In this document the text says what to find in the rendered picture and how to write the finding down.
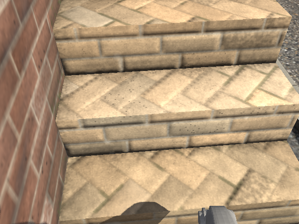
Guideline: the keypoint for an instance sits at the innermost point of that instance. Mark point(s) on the right robot thigh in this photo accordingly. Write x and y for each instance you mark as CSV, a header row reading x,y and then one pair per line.
x,y
216,214

